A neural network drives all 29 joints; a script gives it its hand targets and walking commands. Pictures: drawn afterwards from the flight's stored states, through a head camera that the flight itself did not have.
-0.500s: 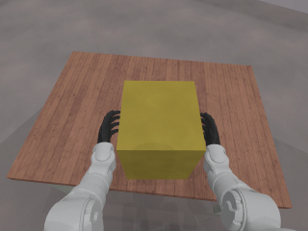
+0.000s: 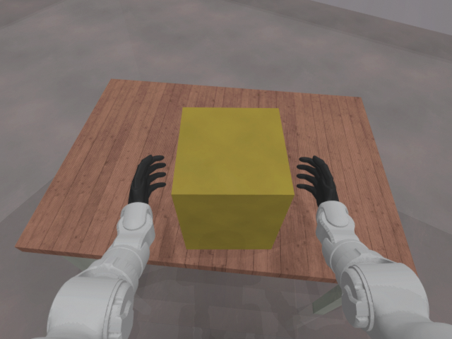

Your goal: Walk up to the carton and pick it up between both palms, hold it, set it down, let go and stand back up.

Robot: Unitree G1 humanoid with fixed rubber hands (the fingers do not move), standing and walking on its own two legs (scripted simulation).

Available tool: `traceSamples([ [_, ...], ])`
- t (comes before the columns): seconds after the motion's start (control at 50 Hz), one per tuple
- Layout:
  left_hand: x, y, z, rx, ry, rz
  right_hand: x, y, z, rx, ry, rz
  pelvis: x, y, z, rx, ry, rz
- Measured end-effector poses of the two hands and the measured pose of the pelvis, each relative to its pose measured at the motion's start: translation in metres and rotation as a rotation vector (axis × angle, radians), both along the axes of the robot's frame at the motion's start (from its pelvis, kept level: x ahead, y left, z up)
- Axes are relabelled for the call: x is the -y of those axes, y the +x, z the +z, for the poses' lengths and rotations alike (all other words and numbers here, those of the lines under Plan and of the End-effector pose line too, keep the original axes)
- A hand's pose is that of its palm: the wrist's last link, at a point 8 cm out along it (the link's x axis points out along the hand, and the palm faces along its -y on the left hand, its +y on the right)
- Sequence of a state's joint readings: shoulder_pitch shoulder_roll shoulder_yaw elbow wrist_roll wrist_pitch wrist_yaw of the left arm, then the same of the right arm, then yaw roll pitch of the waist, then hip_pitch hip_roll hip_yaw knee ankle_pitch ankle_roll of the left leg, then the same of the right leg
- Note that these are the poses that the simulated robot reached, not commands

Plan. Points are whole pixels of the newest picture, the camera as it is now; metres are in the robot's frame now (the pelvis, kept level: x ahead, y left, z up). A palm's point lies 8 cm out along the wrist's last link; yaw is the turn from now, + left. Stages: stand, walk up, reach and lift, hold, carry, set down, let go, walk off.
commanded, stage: set down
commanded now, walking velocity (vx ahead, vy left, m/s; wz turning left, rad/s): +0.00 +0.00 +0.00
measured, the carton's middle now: (229, 182) +0.44 -0.02 -0.04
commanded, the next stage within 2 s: none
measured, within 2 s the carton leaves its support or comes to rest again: neither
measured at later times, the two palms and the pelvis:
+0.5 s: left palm (134, 239) +0.31 +0.17 -0.03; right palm (336, 231) +0.32 -0.22 -0.02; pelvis -0.01 +0.00 +0.00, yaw +0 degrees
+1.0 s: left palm (116, 296) +0.22 +0.19 -0.04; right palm (351, 282) +0.23 -0.22 -0.03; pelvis -0.01 +0.00 +0.01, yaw +0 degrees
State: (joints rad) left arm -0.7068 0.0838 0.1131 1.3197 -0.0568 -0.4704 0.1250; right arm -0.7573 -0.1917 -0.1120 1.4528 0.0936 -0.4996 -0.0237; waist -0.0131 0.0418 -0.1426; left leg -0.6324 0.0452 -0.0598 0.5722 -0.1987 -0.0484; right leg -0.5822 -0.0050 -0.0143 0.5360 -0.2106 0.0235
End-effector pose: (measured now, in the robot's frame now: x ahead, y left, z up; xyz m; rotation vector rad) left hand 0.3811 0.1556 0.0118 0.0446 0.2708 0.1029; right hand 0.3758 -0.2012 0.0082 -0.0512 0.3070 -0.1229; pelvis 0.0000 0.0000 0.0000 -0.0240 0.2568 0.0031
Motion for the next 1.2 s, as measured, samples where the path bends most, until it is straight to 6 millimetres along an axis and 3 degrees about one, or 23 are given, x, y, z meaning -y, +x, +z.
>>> traceSamples([
  [0.3,-0.002,-0.03,-0.019,-0.028,-0.033,0.007,0.009,-0.035,-0.013,-0.018,-0.039,-0.003,0.003,-0.01,-0.003,0.024,0.004,-0.001],
  [0.5,-0.012,-0.067,-0.044,-0.098,0.005,0.023,0.016,-0.06,-0.031,-0.009,-0.013,-0.024,0.003,-0.011,-0.003,0.025,0.004,-0.001],
  [0.76,-0.025,-0.092,-0.043,-0.014,-0.008,0.037,0.015,-0.093,-0.045,0.001,-0.029,0.007,0.002,-0.01,-0.002,0.029,0.003,-0.001],
  [1.06,-0.029,-0.177,-0.058,-0.078,-0.025,0.016,0.021,-0.163,-0.042,-0.033,-0.046,0.009,0.0,-0.009,0.006,0.163,0.001,0.005],
  [1.2,-0.036,-0.176,-0.055,-0.061,0.002,0.019,0.011,-0.171,-0.044,-0.058,-0.02,0.019,0.002,-0.012,0.006,0.171,0.003,0.004],
])
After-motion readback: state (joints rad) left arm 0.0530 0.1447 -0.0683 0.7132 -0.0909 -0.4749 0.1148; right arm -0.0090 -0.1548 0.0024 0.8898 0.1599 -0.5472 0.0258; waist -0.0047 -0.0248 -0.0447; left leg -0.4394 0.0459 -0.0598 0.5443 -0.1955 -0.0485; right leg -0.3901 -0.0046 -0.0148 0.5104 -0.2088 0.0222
